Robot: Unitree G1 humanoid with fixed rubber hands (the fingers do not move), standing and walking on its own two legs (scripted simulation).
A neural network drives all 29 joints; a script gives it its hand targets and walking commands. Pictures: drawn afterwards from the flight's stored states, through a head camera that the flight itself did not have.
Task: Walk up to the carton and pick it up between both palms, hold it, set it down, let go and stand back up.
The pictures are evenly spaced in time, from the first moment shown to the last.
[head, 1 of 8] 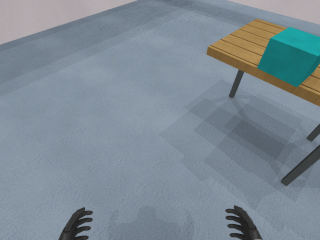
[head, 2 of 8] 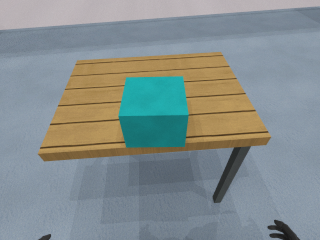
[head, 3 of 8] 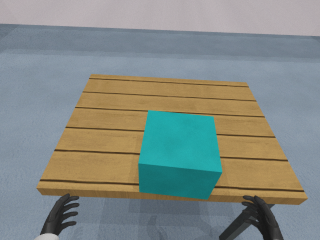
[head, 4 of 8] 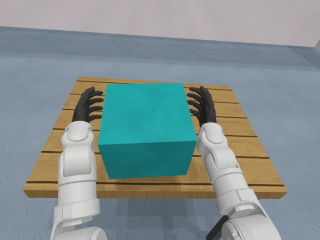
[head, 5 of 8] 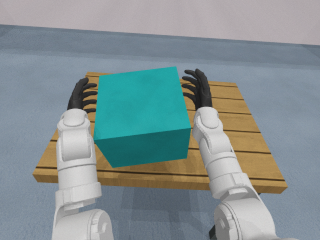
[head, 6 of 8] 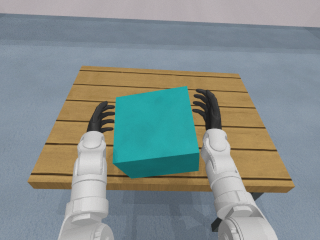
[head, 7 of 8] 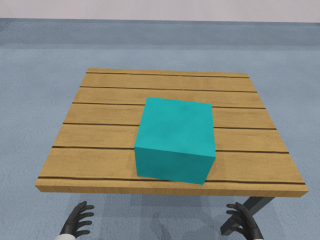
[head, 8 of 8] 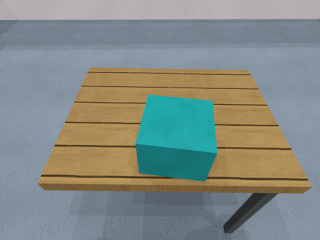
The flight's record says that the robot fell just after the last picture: no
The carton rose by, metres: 0.15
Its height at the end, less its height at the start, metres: +0.00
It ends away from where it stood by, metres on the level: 0.03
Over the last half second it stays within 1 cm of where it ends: yes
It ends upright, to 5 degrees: yes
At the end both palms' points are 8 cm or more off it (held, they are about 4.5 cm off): yes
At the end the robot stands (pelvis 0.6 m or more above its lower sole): yes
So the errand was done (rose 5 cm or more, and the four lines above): yes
